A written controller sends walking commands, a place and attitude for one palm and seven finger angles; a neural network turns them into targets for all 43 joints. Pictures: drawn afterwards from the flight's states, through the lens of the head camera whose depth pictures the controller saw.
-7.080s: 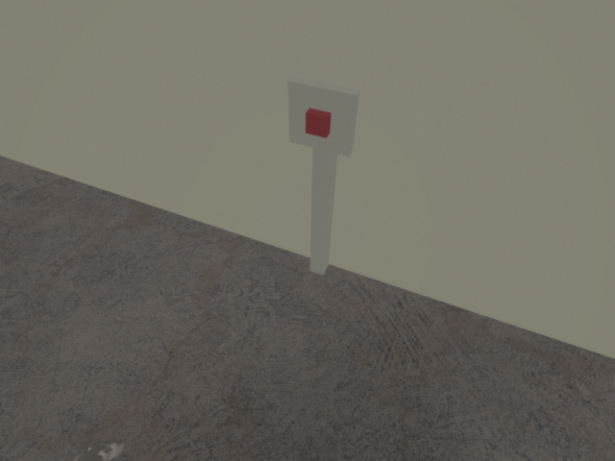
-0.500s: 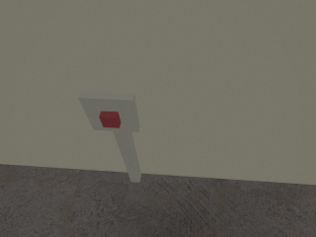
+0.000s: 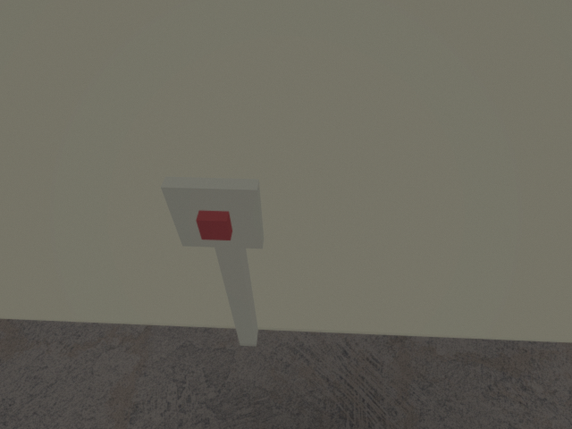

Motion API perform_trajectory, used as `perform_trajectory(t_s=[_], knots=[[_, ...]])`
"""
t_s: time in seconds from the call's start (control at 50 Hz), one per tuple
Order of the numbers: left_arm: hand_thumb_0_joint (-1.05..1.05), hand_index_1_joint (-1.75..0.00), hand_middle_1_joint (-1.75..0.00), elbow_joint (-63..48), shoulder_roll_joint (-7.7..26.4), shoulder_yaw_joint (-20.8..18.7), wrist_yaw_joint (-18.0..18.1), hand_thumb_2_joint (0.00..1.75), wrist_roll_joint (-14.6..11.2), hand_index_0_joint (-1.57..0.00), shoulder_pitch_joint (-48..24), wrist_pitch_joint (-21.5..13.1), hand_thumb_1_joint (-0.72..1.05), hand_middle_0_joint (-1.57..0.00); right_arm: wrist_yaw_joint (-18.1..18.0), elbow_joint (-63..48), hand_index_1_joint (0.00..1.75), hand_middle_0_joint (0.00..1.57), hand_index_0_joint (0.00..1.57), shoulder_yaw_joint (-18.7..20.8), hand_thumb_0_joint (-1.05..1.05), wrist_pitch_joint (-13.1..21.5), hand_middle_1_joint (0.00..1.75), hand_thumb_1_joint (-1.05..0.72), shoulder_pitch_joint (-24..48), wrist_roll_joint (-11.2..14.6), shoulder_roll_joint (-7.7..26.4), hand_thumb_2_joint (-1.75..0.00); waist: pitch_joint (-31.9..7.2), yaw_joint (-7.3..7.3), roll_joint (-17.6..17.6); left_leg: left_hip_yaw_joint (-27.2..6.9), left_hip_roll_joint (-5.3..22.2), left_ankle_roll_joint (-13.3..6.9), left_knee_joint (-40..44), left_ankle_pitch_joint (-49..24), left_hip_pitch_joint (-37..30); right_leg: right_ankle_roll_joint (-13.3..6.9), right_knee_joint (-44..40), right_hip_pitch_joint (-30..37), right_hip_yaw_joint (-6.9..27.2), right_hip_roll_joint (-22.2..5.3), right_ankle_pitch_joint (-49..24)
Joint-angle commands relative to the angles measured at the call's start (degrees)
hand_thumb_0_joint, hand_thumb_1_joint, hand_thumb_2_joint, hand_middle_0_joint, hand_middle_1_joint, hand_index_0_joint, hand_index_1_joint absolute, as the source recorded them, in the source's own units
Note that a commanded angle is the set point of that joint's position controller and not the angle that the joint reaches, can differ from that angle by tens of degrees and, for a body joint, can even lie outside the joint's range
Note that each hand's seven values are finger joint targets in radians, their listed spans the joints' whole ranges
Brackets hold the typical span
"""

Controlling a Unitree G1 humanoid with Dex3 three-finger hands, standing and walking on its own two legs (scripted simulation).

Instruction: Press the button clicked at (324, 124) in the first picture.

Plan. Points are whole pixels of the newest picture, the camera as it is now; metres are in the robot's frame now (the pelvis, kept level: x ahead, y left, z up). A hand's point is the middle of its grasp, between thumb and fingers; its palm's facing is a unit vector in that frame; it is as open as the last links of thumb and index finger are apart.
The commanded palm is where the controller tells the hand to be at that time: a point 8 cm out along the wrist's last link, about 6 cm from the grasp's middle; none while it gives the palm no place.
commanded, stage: come to a stop and stand still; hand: left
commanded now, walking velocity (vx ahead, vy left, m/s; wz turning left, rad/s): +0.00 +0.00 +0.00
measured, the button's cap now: (215, 224) +0.49 +0.18 -0.05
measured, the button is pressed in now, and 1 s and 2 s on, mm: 0 0 0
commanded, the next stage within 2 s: look again from close up in 0.04 s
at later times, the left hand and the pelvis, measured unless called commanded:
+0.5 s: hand out of the picture +0.02 +0.14 -0.17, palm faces +0.00 -0.99 -0.17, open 7.3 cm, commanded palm none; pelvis +0.02 -0.02 +0.00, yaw +0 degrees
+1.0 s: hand (203, 345) +0.24 +0.14 -0.02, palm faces +0.19 -0.98 -0.10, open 6.6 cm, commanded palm +0.14 +0.19 -0.07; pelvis +0.02 -0.04 -0.02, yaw +2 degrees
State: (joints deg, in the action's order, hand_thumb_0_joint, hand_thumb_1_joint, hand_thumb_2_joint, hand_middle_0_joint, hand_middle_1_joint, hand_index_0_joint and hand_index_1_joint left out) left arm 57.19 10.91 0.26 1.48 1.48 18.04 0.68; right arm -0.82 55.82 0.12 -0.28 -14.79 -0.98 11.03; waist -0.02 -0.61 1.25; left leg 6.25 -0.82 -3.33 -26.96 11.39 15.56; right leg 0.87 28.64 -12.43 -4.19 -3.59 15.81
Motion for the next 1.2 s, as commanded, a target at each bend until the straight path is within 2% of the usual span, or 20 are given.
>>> perform_trajectory(t_s=[0.0, 0.26, 0.72, 0.74, 0.76, 0.78, 0.8, 0.82, 0.84, 0.86, 0.88, 0.9, 0.92, 0.94, 0.98, 1.0, 1.04, 1.1, 1.12, 1.18], knots=[[0.00, -0.30, -0.30, -1.63, 4.84, -0.59, 0.24, 0.90, -0.20, -0.20, 2.09, -1.16, 0.90, -0.20, -0.01, -2.04, 0.30, 0.20, 0.20, 0.91, 0.00, 1.56, 0.30, -0.90, -1.17, -0.09, 6.22, -0.90, 2.53, 0.30, -0.50, -11.08, 7.60, -0.17, 10.85, 10.12, 0.91, -2.92, -5.47, -1.70, 4.43, -1.67, 2.41], [0.00, -0.30, -0.30, 2.56, 4.24, 0.06, 0.37, 0.90, -0.63, -0.20, 3.19, -1.89, 0.90, -0.20, -0.36, 3.65, 0.30, 0.20, 0.20, -0.15, 0.00, 2.25, 0.30, -0.90, -3.61, 0.39, 4.46, -0.90, 2.18, 0.34, -1.07, -7.74, 7.16, 0.60, 7.28, -1.63, -2.59, -2.90, -7.23, -0.71, 5.43, -2.76, -2.30], [0.00, -0.30, -0.30, 4.65, 3.49, -0.28, 0.72, 0.90, -0.63, -0.20, 3.41, -2.31, 0.90, -0.20, -1.11, 6.96, 0.30, 0.20, 0.20, -0.22, 0.00, 2.36, 0.30, -0.90, -3.80, 0.37, 3.03, -0.90, 2.31, 0.24, -2.15, -5.93, 7.45, 1.47, 4.64, -10.72, -5.47, -3.12, -7.24, 1.84, 5.06, -3.13, -13.79], [0.00, -0.30, -0.30, 6.15, 3.86, -0.51, 3.12, 0.90, -0.06, -0.20, 6.63, -3.09, 0.90, -0.20, -0.59, 3.13, 0.30, 0.20, 0.20, 0.26, 0.00, 2.38, 0.30, -0.90, 1.09, 0.84, 4.44, -0.90, 5.70, -0.96, -2.30, -4.47, 7.82, 3.22, -7.37, -11.15, -0.63, -1.36, -8.37, -0.84, 9.64, -6.44, -33.19], [0.00, -0.33, -0.33, -82.62, 14.75, -4.56, 2.04, 0.90, -12.14, -0.23, -34.77, -14.87, 0.90, -0.23, -2.80, -16.82, 0.30, 0.20, 0.20, 1.69, 0.00, 10.57, 0.30, -0.90, 0.15, 3.74, 14.08, -0.90, -21.01, 6.21, 8.06, -4.76, 1.12, 1.11, 0.98, -14.99, -16.79, -2.84, -2.56, 3.14, 4.12, -0.56, -27.58], [0.00, -0.36, -0.36, -66.38, 11.84, -5.93, 4.18, 0.90, -7.64, -0.25, -10.51, -12.11, 0.90, -0.25, -4.59, -13.12, 0.30, 0.20, 0.20, 0.14, 0.00, 15.72, 0.30, -0.90, 4.28, 2.73, 8.75, -0.90, -21.55, -0.26, 16.57, -3.94, 3.10, 0.70, 2.02, -24.37, -21.35, -3.81, 0.80, 2.09, 2.62, 2.46, -16.64], [0.00, -0.39, -0.39, -59.18, 6.69, -3.33, 6.86, 0.90, -8.82, -0.28, -8.06, -9.61, 0.90, -0.28, -4.92, -9.79, 0.30, 0.20, 0.20, 1.20, 0.00, 16.53, 0.30, -0.90, 4.41, 2.82, 9.06, -0.90, -14.98, 1.59, 11.89, -4.40, 3.74, 2.43, 0.78, -19.05, -14.00, -2.97, 0.21, -1.42, -0.18, 2.45, -9.40], [0.00, -0.42, -0.42, -47.87, -4.56, 2.93, 6.46, 0.90, -9.00, -0.31, 7.10, -4.48, 0.90, -0.31, -4.18, -9.50, 0.30, 0.20, 0.20, 1.54, 0.00, 16.14, 0.30, -0.90, 2.67, 3.95, 7.19, -0.90, -7.91, 2.23, 6.87, -5.19, 3.81, 1.59, 0.34, -14.93, -9.92, -2.33, -0.44, -4.61, -0.71, 2.28, -9.09], [0.00, -0.45, -0.45, -58.30, -4.05, 3.18, 5.07, 0.90, -11.49, -0.34, -1.39, -5.77, 0.90, -0.34, -3.97, -14.08, 0.30, 0.20, 0.20, 1.69, 0.00, 16.59, 0.30, -0.90, 3.75, 4.19, 9.29, -0.90, -2.18, 2.85, 3.29, -6.76, 3.23, 1.68, -0.45, -10.80, -5.49, -1.80, -0.29, -6.05, -1.63, 2.02, -9.45], [0.00, -0.48, -0.48, -58.21, -0.45, -0.03, 4.01, 0.90, -10.92, -0.36, -1.54, -8.32, 0.90, -0.36, -4.13, -15.24, 0.30, 0.20, 0.20, 2.97, 0.00, 17.18, 0.30, -0.90, 3.71, 3.49, 10.69, -0.90, -2.45, 4.26, -2.40, -6.39, 2.50, 1.44, -3.14, -7.19, -3.36, -1.42, -0.32, -9.90, -1.47, 2.33, -6.82], [0.00, -0.51, -0.51, -53.80, -1.13, -0.33, 2.77, 0.90, -10.36, -0.39, 0.23, -11.24, 0.90, -0.39, -4.15, -16.43, 0.30, 0.20, 0.20, 3.38, 0.00, 17.49, 0.30, -0.90, 3.57, 2.51, 10.86, -0.90, 0.55, 4.78, -9.03, -6.78, 1.83, 1.33, -6.01, -4.55, 1.15, -1.00, 1.15, -14.71, -1.99, 2.75, -4.09], [0.00, -0.54, -0.54, -45.45, -2.61, -1.49, 1.02, 0.90, -10.31, -0.42, 5.51, -13.42, 0.90, -0.42, -3.72, -18.04, 0.30, 0.20, 0.20, 3.93, 0.00, 17.22, 0.30, -0.90, 3.98, 2.14, 10.92, -0.90, 2.35, 4.11, -13.52, -6.83, 1.24, 1.57, -8.98, -2.02, 5.86, -0.79, 3.05, -19.06, -2.08, 2.82, -1.55], [0.00, -0.57, -0.57, -41.99, -4.44, -2.09, -1.38, 0.90, -10.98, -0.45, 9.83, -16.82, 0.90, -0.45, -3.17, -19.13, 0.30, 0.20, 0.20, 4.17, 0.00, 17.11, 0.30, -0.90, 4.63, 1.64, 10.32, -0.90, 1.46, 2.29, -19.73, -7.20, 1.14, 2.12, -11.80, -0.65, 11.10, -0.56, 6.67, -21.48, -1.96, 2.95, -1.03], [0.00, -0.60, -0.60, -41.64, -4.86, -3.72, -4.29, 0.90, -12.06, -0.47, 16.29, -20.85, 0.90, -0.47, -2.49, -20.78, 0.30, 0.20, 0.20, 4.92, 0.00, 17.34, 0.30, -0.90, 6.31, 1.28, 10.07, -0.90, -1.07, -0.50, -22.07, -6.77, 0.87, 2.59, -14.40, 0.03, 15.50, -0.47, 9.99, -21.87, -1.26, 2.99, -1.93], [0.00, -0.66, -0.66, -43.87, -4.04, -6.07, -10.86, 0.90, -14.32, -0.53, 23.91, -28.47, 0.90, -0.53, -0.80, -23.87, 0.30, 0.20, 0.20, 5.72, 0.00, 17.25, 0.30, -0.90, 8.57, 1.08, 9.68, -0.90, -7.42, -3.49, -20.58, -5.86, 0.21, 3.52, -18.85, -1.07, 20.99, -0.38, 16.12, -19.25, 0.51, 2.37, -9.93], [0.00, -0.69, -0.69, -42.83, -1.89, -8.45, -14.45, 0.90, -14.80, -0.56, 25.43, -31.49, 0.90, -0.56, 0.42, -25.05, 0.30, 0.20, 0.20, 6.16, 0.00, 16.97, 0.30, -0.90, 8.67, 1.48, 9.54, -0.90, -9.75, -4.85, -14.97, -5.33, -0.29, 4.18, -21.04, -2.63, 22.33, -0.93, 19.28, -18.09, 1.93, 1.87, -14.00], [0.00, -0.75, -0.75, -45.25, 2.12, -11.17, -20.54, 0.90, -15.23, -0.61, 19.31, -38.09, 0.90, -0.61, 1.45, -27.37, 0.30, 0.20, 0.20, 6.47, 0.00, 16.73, 0.30, -0.90, 9.94, 1.59, 9.45, -0.90, -13.93, -3.55, -6.65, -4.61, -0.68, 4.60, -26.87, -2.93, 26.02, -1.43, 24.73, -20.50, 3.82, 1.19, -17.10], [0.00, -0.84, -0.84, -53.40, 7.97, -16.48, -20.07, 0.90, -15.28, -0.69, 13.44, -40.38, 0.90, -0.69, 1.19, -30.64, 0.30, 0.20, 0.20, 6.69, 0.00, 15.11, 0.30, -0.90, 10.57, 1.16, 8.87, -0.90, -18.59, -4.34, -0.10, -3.40, -0.61, 3.59, -32.31, 0.07, 30.81, -1.62, 27.76, -23.43, 7.90, 0.90, -10.15], [0.00, -0.87, -0.87, -59.22, 7.09, -15.36, -19.25, 0.90, -15.67, -0.72, 9.25, -40.85, 0.90, -0.72, 0.96, -32.65, 0.30, 0.20, 0.20, 6.60, 0.00, 14.79, 0.30, -0.90, 11.11, 1.07, 8.62, -0.90, -21.62, -3.61, 1.19, -3.49, -0.43, 3.05, -33.43, 0.77, 30.58, -1.67, 28.48, -24.58, 8.14, 1.20, -6.78], [0.00, -0.96, -0.96, -69.55, 5.13, -13.62, -16.35, 0.90, -16.82, -0.81, 3.61, -43.17, 0.90, -0.81, 0.12, -32.90, 0.30, 0.20, 0.20, 6.20, 0.00, 14.37, 0.30, -0.90, 9.47, 1.08, 6.90, -0.90, -22.56, -0.64, 5.85, -4.88, 0.98, 2.19, -36.96, 2.48, 29.09, -1.79, 28.47, -30.65, 8.34, 2.17, -1.48]])
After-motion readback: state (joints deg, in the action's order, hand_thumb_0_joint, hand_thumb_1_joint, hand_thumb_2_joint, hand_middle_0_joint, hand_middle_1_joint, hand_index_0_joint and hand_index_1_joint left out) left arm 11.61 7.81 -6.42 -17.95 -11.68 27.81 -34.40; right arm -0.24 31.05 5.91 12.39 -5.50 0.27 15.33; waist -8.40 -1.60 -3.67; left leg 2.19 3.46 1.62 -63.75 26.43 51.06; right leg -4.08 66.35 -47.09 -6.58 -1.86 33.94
